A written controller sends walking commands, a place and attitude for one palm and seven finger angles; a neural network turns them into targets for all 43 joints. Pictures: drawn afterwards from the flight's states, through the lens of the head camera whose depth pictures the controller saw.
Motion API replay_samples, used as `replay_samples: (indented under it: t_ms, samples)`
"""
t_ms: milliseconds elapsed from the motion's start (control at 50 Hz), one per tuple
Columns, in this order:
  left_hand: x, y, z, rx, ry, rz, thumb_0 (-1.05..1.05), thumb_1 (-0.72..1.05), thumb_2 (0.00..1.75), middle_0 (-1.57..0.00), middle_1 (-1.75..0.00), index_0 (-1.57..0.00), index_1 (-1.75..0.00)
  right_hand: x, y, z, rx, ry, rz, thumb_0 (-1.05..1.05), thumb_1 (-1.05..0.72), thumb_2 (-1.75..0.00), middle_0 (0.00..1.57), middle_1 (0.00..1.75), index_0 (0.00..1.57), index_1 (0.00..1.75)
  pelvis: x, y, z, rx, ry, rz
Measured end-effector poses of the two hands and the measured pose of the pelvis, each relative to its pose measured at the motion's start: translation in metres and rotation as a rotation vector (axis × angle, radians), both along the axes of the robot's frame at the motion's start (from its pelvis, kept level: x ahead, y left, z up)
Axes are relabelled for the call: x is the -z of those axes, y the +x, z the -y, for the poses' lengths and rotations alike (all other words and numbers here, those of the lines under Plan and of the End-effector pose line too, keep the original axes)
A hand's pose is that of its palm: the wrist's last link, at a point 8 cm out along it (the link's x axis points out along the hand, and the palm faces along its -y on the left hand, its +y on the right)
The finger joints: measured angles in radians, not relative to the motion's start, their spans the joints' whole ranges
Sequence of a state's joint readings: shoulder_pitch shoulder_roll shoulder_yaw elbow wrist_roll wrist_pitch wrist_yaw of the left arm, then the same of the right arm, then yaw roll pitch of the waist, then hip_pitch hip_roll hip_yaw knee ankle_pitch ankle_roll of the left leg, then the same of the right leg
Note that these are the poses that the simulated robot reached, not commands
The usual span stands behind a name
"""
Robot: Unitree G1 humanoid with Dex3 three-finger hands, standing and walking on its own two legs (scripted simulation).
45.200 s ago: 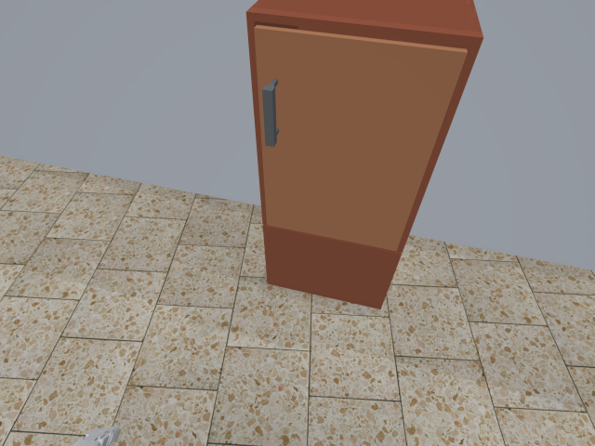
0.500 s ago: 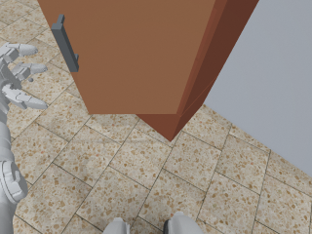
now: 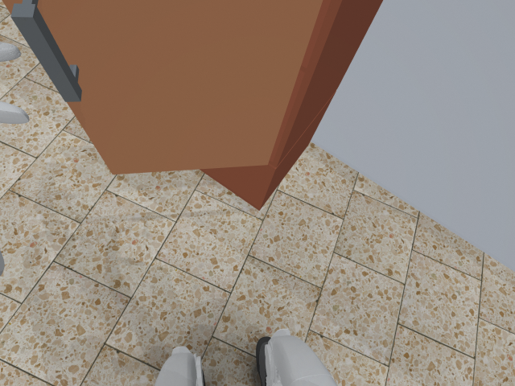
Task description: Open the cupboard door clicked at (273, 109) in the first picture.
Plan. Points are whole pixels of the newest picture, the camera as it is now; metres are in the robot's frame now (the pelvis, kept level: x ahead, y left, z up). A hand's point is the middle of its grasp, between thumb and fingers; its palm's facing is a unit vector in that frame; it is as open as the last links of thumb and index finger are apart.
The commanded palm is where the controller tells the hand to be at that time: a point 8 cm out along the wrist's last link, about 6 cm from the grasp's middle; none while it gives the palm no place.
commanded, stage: move the hooked fingers beside the handle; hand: left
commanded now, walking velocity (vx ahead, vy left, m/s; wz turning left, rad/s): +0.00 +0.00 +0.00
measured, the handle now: (54, 48) +0.58 +0.23 +0.09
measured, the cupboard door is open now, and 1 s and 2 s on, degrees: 43 43 43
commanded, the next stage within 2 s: slide the fingers in behind the handle in 1.68 s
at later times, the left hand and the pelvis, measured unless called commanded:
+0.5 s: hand out of the picture +0.54 +0.30 +0.10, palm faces +0.01 -1.00 -0.02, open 14.0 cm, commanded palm +0.53 +0.32 +0.09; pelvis +0.02 +0.01 +0.00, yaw -1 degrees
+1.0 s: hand out of the picture +0.52 +0.29 +0.10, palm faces +0.03 -1.00 -0.04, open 14.0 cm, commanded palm +0.52 +0.32 +0.09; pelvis +0.00 +0.00 +0.00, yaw +0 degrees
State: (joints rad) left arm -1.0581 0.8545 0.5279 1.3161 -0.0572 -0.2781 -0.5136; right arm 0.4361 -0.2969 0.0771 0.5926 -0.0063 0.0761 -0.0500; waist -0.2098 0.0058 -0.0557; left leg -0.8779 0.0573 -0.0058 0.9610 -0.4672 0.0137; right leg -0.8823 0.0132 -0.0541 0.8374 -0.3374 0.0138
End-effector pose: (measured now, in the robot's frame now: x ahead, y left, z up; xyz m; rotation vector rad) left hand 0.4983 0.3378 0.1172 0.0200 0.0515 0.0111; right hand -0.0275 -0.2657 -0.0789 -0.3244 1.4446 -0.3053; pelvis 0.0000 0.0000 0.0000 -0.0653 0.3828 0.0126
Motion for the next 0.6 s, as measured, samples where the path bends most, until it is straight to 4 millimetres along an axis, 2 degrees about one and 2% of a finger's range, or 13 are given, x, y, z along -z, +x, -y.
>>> replay_samples:
  t_ms: [180, 320, 440, 520, 600]
  samples:
    - [0.008, 0.024, -0.002, -0.001, -0.007, -0.014, -0.01, -0.5, 0.3, -0.3, -1.2, -0.3, -1.2, -0.004, -0.013, -0.005, 0.025, -0.017, -0.053, 0.01, -0.91, -0.9, 0.21, 0.3, 0.2, 0.3, 0.004, 0.001, -0.003, 0.008, -0.011, -0.042]
    - [0.02, 0.026, -0.01, -0.006, -0.01, -0.026, -0.01, -0.5, 0.3, -0.3, -1.2, -0.3, -1.2, -0.004, -0.015, -0.014, 0.044, 0.003, -0.086, 0.01, -0.91, -0.9, 0.21, 0.3, 0.2, 0.3, 0.005, 0.007, -0.007, 0.018, -0.016, -0.056]
    - [0.016, 0.023, -0.018, -0.013, -0.001, 0.009, -0.01, -0.5, 0.3, -0.3, -1.2, -0.3, -1.2, -0.005, -0.006, -0.019, 0.042, 0.02, -0.084, 0.01, -0.91, -0.9, 0.21, 0.3, 0.2, 0.3, 0.003, 0.014, -0.009, 0.013, -0.023, -0.056]
    - [0.01, 0.019, -0.017, 0.004, -0.005, 0.019, -0.01, -0.5, 0.3, -0.3, -1.2, -0.29, -1.2, -0.005, 0.005, -0.02, 0.03, 0.033, -0.065, 0.01, -0.91, -0.9, 0.21, 0.3, 0.2, 0.3, 0.0, 0.019, -0.01, 0.007, -0.025, -0.044]
    - [0.014, 0.014, -0.012, 0.017, -0.028, -0.02, -0.01, -0.5, 0.3, -0.3, -1.2, -0.3, -1.2, -0.003, 0.019, -0.018, 0.008, 0.037, -0.029, 0.01, -0.91, -0.9, 0.21, 0.3, 0.2, 0.3, -0.001, 0.02, -0.01, -0.001, -0.024, -0.029]
